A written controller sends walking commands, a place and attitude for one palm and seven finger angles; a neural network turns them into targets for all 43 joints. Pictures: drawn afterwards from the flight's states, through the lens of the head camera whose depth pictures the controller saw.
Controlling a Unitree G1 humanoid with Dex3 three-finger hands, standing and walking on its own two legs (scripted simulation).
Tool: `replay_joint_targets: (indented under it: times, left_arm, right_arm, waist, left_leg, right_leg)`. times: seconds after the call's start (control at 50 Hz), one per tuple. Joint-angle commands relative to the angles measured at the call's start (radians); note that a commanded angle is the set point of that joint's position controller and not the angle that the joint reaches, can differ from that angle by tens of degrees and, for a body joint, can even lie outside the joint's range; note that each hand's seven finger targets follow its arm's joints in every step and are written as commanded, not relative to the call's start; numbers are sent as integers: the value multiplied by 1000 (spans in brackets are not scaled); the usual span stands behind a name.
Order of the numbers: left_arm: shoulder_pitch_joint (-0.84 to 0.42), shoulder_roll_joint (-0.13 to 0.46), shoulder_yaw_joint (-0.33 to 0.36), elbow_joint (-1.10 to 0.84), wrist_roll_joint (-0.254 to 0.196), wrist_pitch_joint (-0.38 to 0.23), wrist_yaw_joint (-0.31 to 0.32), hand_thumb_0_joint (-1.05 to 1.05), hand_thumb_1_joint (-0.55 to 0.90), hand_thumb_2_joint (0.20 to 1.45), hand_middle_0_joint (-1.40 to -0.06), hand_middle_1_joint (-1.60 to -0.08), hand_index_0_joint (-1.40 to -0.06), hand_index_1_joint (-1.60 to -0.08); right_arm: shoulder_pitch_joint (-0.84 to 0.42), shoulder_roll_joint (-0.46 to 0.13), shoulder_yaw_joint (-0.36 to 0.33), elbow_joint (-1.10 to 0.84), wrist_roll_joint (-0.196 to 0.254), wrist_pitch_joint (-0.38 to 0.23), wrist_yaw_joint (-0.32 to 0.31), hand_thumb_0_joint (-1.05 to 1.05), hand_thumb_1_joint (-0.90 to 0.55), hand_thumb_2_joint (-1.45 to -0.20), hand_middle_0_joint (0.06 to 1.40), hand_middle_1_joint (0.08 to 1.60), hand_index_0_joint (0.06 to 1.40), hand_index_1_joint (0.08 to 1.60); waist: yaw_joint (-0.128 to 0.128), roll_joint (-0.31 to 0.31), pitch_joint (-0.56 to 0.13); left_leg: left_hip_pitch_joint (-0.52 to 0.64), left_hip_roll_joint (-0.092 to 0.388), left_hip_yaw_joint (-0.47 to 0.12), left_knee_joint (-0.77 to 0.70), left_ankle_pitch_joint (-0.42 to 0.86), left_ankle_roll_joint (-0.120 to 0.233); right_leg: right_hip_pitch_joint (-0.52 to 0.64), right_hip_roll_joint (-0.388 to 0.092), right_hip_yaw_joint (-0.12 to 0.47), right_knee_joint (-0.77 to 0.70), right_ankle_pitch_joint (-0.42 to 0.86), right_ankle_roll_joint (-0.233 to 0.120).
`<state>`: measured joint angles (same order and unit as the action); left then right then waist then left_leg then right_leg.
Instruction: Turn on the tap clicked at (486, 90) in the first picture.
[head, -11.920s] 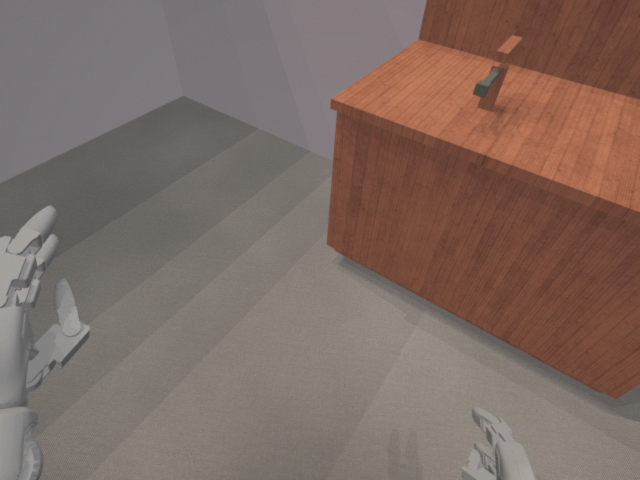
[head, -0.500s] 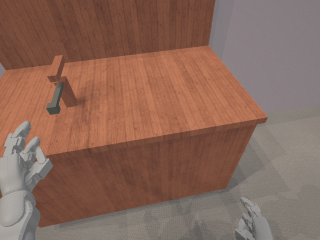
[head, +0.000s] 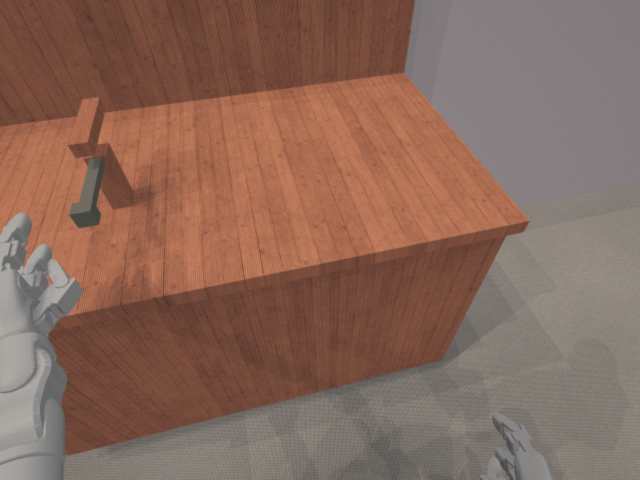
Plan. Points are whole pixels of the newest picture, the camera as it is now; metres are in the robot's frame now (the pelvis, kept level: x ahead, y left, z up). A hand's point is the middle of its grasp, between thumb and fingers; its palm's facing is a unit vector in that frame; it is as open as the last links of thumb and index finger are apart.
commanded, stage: reach beside the lever's end, fingers flat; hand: left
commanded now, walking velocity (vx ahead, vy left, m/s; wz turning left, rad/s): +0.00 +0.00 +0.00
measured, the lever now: (85, 214) +0.43 +0.38 +0.08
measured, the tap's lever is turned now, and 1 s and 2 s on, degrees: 0 0 3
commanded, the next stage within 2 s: push the lever round in 1.18 s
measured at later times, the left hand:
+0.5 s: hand (72, 247) +0.37 +0.37 +0.09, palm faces +0.55 -0.83 -0.08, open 7.7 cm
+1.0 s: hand (68, 233) +0.41 +0.40 +0.07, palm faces +0.53 -0.85 -0.07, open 7.8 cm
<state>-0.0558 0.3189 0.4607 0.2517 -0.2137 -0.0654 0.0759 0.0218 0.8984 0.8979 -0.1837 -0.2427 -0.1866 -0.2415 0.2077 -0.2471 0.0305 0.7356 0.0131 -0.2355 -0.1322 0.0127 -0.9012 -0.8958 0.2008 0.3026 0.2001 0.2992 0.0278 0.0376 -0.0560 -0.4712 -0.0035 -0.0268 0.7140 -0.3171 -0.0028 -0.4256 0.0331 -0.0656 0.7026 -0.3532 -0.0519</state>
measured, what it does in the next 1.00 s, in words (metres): stands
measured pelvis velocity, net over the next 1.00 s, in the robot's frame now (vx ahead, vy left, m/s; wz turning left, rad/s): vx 0.00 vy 0.03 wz -0.04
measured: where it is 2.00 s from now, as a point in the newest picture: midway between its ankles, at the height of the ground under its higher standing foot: outside the picture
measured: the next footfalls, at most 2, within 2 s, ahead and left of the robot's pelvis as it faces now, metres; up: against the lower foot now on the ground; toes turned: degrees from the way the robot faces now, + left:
none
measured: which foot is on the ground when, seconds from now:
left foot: down 0.00-1.00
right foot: down 0.00-1.00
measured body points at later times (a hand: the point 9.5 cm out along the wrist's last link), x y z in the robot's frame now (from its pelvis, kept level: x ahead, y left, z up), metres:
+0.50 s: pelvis +0.00 +0.01 -0.01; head +0.06 +0.01 +0.43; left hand +0.33 +0.41 +0.09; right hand +0.09 -0.26 -0.12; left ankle +0.03 +0.12 -0.72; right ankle +0.01 -0.09 -0.72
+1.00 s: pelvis +0.00 +0.03 -0.03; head +0.09 +0.05 +0.42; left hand +0.37 +0.45 +0.07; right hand +0.04 -0.25 -0.13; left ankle +0.03 +0.12 -0.72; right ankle +0.01 -0.09 -0.72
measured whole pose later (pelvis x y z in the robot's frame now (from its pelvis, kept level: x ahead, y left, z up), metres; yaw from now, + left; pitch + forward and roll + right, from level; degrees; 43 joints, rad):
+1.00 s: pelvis +0.00 +0.03 -0.03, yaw -2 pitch +15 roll -3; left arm -0.56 0.66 0.69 1.01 -0.12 -0.33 -0.13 0.02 0.90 0.90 -0.15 -0.15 -0.15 -0.15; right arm 0.36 -0.28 0.02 0.71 -0.01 -0.04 -0.09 0.01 -0.90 -0.90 0.20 0.30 0.20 0.30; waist -0.07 0.01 -0.09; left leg -0.79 0.02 -0.02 0.92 -0.40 0.03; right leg -0.72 0.05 -0.06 0.84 -0.39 -0.02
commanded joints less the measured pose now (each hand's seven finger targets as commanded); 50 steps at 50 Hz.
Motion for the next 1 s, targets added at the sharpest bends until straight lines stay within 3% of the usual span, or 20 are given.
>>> replay_joint_targets:
  times: [0.0, 0.06, 0.16, 0.18, 0.22, 0.26, 0.3, 0.36, 0.42, 0.48, 0.56, 0.66, 0.68, 0.76, 0.84, 0.88, 0.9, 0.92, 0.94, 0.98]
  left_arm:
    - [-294, 315, 106, -120, 4, -96, -14, 0, 900, 900, -173, -220, -173, -220]
    - [-407, 353, 109, -69, 10, -110, -31, 0, 900, 900, -171, -212, -171, -212]
    - [-460, 410, 139, 34, 23, -146, -57, 0, 900, 900, -167, -200, -167, -200]
    - [-472, 394, 121, 59, 23, -152, -63, 0, 900, 900, -166, -198, -166, -198]
    - [-494, 414, 134, 131, 25, -158, -73, 0, 900, 900, -164, -193, -164, -193]
    - [-532, 482, 181, 201, 29, -168, -81, 0, 900, 900, -162, -187, -162, -187]
    - [-558, 512, 201, 222, 31, -188, -93, 0, 900, 900, -161, -183, -161, -183]
    - [-610, 527, 191, 214, 49, -227, -104, 0, 900, 900, -158, -175, -158, -175]
    - [-625, 518, 181, 295, 50, -242, -114, 0, 900, 900, -156, -167, -156, -167]
    - [-661, 569, 211, 371, 51, -247, -126, 0, 900, 900, -153, -160, -153, -160]
    - [-718, 658, 258, 416, 77, -274, -134, 0, 900, 900, -150, -150, -150, -150]
    - [-759, 714, 288, 517, 93, -313, -158, 0, 900, 900, -150, -150, -150, -150]
    - [-769, 699, 265, 548, 95, -314, -168, 0, 900, 900, -150, -150, -150, -150]
    - [-811, 769, 299, 576, 104, -329, -194, 0, 900, 900, -150, -150, -150, -150]
    - [-814, 741, 266, 607, 96, -327, -214, 0, 900, 900, -150, -150, -150, -150]
    - [-810, 737, 269, 547, 89, -341, -215, 0, 900, 900, -150, -150, -150, -150]
    - [-811, 704, 241, 518, 86, -342, -215, 0, 900, 900, -150, -150, -150, -150]
    - [-804, 680, 231, 529, 81, -336, -211, 0, 900, 900, -150, -150, -150, -150]
    - [-788, 697, 254, 543, 77, -332, -206, 0, 900, 900, -150, -150, -150, -150]
    - [-801, 675, 233, 526, 77, -324, -195, 0, 900, 900, -150, -150, -150, -150]
  right_arm:
    - [-54, -134, -48, -129, 0, -37, -12, 0, -900, -900, 200, 300, 200, 300]
    - [-38, -142, -48, -120, -1, -27, -17, 0, -900, -900, 200, 300, 200, 300]
    - [7, -151, -55, -118, -6, -5, -10, 0, -900, -900, 200, 300, 200, 300]
    - [13, -150, -54, -118, -5, -1, -8, 0, -900, -900, 200, 300, 200, 300]
    - [28, -157, -56, -111, -4, 9, -5, 0, -900, -900, 200, 300, 200, 300]
    - [49, -168, -58, -104, -5, 22, -5, 0, -900, -900, 200, 300, 200, 300]
    - [64, -168, -62, -111, -8, 32, 0, 0, -900, -900, 200, 300, 200, 300]
    - [91, -173, -65, -114, -13, 47, 10, 0, -900, -900, 200, 300, 200, 300]
    - [111, -179, -68, -106, -12, 61, 14, 0, -900, -900, 200, 300, 200, 300]
    - [129, -189, -69, -104, -11, 76, 14, 0, -900, -900, 200, 300, 200, 300]
    - [163, -199, -70, -100, -20, 97, 17, 0, -900, -900, 200, 300, 200, 300]
    - [195, -206, -70, -94, -27, 124, 25, 0, -900, -900, 200, 300, 200, 300]
    - [197, -204, -66, -98, -25, 128, 27, 0, -900, -900, 200, 300, 200, 300]
    - [225, -219, -69, -99, -30, 149, 28, 0, -900, -900, 200, 300, 200, 300]
    - [231, -223, -68, -104, -27, 165, 30, 0, -900, -900, 200, 300, 200, 300]
    - [240, -223, -73, -109, -29, 169, 32, 0, -900, -900, 200, 300, 200, 300]
    - [240, -221, -75, -111, -27, 171, 34, 0, -900, -900, 200, 300, 200, 300]
    - [241, -220, -76, -107, -29, 172, 34, 0, -900, -900, 200, 300, 200, 300]
    - [239, -222, -77, -101, -27, 175, 33, 0, -900, -900, 200, 300, 200, 300]
    - [226, -219, -71, -106, -23, 175, 31, 0, -900, -900, 200, 300, 200, 300]
  waist:
    - [-5, 24, -187]
    - [-22, 41, -203]
    - [-17, 55, -264]
    - [-23, 59, -264]
    - [-34, 43, -240]
    - [-36, 3, -240]
    - [-24, 43, -293]
    - [-32, 101, -332]
    - [-49, 68, -300]
    - [-56, 45, -297]
    - [-53, 85, -341]
    - [-66, 85, -341]
    - [-71, 88, -326]
    - [-71, 134, -379]
    - [-82, 115, -368]
    - [-65, 165, -437]
    - [-70, 195, -444]
    - [-77, 168, -416]
    - [-72, 150, -402]
    - [-78, 155, -369]
  left_leg:
    - [60, -13, -18, -91, 112, 28]
    - [50, -13, -19, -78, 91, 31]
    - [45, -11, -24, -56, 142, 32]
    - [46, -10, -23, -54, 146, 31]
    - [19, -9, -24, -44, 130, 33]
    - [-20, -8, -24, -30, 120, 37]
    - [-22, -9, -21, -20, 142, 35]
    - [9, -6, -24, -1, 198, 34]
    - [-5, 0, -31, 7, 178, 34]
    - [-52, -1, -30, 12, 131, 38]
    - [-55, 0, -32, 36, 167, 39]
    - [-80, 7, -33, 65, 183, 39]
    - [-96, 8, -34, 64, 165, 38]
    - [-65, 13, -45, 83, 203, 34]
    - [-69, 20, -52, 82, 171, 32]
    - [14, 25, -64, 83, 257, 19]
    - [58, 30, -71, 81, 279, 11]
    - [52, 32, -78, 79, 268, 9]
    - [35, 34, -81, 75, 242, 10]
    - [16, 33, -83, 63, 218, 11]
  right_leg:
    - [57, -12, 62, -114, 180, 38]
    - [40, -14, 72, -113, 162, 39]
    - [47, -8, 69, -82, 218, 36]
    - [40, -9, 68, -78, 222, 37]
    - [13, -8, 68, -75, 211, 38]
    - [15, -9, 74, -70, 206, 43]
    - [31, -10, 81, -52, 228, 42]
    - [11, 0, 70, -26, 266, 35]
    - [-42, 6, 63, -20, 239, 36]
    - [-48, 3, 68, -20, 200, 40]
    - [-56, 8, 70, 3, 221, 36]
    - [-93, 15, 67, 28, 227, 36]
    - [-111, 14, 65, 31, 210, 38]
    - [-148, 21, 58, 49, 209, 32]
    - [-185, 25, 52, 48, 170, 34]
    - [-192, 31, 41, 58, 196, 28]
    - [-220, 34, 35, 57, 183, 27]
    - [-237, 36, 31, 52, 169, 28]
    - [-237, 37, 31, 50, 154, 27]
    - [-240, 34, 30, 47, 142, 27]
